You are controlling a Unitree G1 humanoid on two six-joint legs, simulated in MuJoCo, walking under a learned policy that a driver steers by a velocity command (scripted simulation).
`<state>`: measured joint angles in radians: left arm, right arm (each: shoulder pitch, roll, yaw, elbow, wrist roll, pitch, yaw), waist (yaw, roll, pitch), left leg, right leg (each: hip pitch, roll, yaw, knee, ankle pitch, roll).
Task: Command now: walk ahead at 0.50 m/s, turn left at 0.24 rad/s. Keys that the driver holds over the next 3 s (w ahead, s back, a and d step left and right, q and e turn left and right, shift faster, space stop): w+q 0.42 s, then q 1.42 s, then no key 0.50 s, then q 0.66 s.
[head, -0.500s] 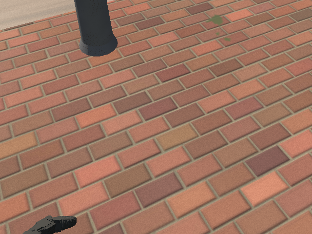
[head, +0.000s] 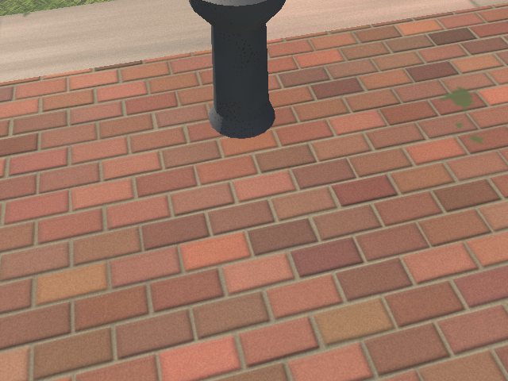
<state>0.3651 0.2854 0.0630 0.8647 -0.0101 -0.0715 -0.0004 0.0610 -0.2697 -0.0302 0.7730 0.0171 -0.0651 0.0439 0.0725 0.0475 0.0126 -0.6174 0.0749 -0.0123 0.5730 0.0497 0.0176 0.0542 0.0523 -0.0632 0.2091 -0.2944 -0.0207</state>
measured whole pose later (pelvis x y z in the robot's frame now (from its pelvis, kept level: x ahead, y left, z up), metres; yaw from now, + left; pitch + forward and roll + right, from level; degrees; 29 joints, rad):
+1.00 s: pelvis +0.41 +0.07 +0.00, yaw +34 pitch +1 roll -2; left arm 0.11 0.32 0.08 0.79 -0.02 0.00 0.00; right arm 0.18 -0.32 -0.08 0.60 0.01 0.07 0.01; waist 0.02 0.00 0.07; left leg -0.36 0.05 0.02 0.61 -0.23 0.01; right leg -0.25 -0.08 -0.19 0.47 -0.22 0.03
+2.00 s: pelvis +0.39 +0.10 +0.00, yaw +67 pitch +1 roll -1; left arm 0.13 0.35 0.09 0.78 0.00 0.03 0.02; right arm 0.18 -0.30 -0.06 0.58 -0.01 0.03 0.00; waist 0.01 -0.05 0.07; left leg -0.28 -0.02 -0.01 0.52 -0.25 0.03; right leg -0.45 -0.06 -0.02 1.06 -0.50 0.07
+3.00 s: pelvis +0.36 +0.11 +0.01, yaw +87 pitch +2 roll -3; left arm 0.07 0.32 0.08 0.74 0.00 0.02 0.04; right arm 0.21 -0.29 -0.06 0.64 0.01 0.02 -0.03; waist -0.02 -0.02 0.06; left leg -0.27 -0.09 -0.13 0.43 -0.18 0.08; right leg -0.50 0.01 0.09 0.97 -0.35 0.09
